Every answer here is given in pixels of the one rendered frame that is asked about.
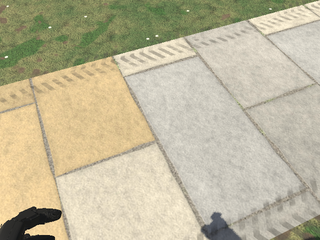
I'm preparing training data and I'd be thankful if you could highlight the robot left hand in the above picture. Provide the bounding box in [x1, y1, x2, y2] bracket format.
[0, 206, 62, 240]

